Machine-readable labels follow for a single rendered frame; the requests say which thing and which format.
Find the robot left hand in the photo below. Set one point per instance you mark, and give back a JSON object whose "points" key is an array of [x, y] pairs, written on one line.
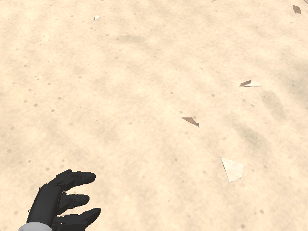
{"points": [[52, 200]]}

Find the left robot forearm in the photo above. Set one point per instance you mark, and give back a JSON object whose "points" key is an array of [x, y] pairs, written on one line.
{"points": [[35, 226]]}

